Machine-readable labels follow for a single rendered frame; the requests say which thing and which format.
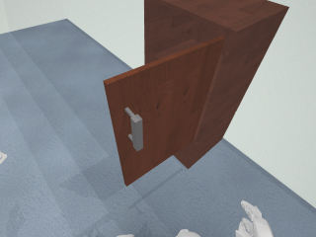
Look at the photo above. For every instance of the handle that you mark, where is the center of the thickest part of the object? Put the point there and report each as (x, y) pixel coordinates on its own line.
(136, 135)

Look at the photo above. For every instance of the cupboard door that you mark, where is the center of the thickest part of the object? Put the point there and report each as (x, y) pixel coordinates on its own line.
(169, 95)

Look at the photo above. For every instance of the right robot shin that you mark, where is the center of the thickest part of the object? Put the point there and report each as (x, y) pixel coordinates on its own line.
(183, 230)

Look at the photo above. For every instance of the right robot hand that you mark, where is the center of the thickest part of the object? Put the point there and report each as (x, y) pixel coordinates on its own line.
(259, 227)

